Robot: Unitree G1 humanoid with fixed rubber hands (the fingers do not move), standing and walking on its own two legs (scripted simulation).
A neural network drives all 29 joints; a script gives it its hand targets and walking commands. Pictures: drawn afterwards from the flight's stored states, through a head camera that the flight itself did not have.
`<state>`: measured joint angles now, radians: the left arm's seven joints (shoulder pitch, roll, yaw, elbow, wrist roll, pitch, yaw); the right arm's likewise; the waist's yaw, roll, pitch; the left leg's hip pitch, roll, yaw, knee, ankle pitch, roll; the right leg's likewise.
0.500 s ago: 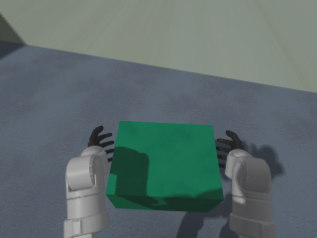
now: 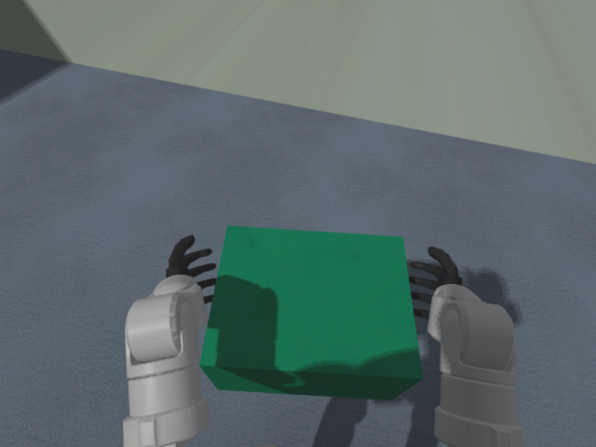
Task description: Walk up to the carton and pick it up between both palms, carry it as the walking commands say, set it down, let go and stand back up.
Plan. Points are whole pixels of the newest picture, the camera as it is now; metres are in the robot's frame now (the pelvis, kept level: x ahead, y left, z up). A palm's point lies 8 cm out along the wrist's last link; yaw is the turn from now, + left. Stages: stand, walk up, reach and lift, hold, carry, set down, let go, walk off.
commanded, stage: carry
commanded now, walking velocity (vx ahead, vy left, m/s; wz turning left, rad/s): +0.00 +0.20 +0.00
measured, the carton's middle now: (309, 313) +0.30 +0.00 -0.01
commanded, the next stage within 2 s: none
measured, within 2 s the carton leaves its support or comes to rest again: neither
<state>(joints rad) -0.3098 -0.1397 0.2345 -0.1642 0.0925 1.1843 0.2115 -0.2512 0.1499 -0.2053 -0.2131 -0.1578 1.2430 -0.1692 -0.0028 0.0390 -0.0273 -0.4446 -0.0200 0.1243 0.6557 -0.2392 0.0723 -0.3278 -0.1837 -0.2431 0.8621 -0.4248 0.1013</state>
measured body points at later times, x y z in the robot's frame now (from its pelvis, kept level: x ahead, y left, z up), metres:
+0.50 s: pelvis -0.06 +0.23 +0.00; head -0.05 +0.24 +0.45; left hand +0.24 +0.39 +0.08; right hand +0.22 +0.05 +0.07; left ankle +0.00 +0.28 -0.70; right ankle -0.10 +0.07 -0.72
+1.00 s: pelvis -0.11 +0.46 +0.02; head -0.09 +0.48 +0.47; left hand +0.20 +0.63 +0.07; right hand +0.17 +0.29 +0.08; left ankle -0.03 +0.47 -0.71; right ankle -0.18 +0.32 -0.68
